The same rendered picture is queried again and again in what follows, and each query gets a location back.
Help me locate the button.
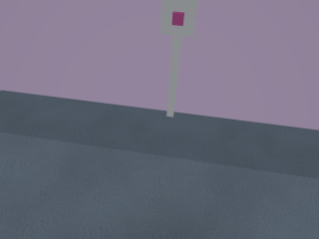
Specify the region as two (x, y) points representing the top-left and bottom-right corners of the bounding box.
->
(171, 11), (184, 26)

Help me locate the panel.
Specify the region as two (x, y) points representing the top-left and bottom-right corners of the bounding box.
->
(160, 0), (199, 118)

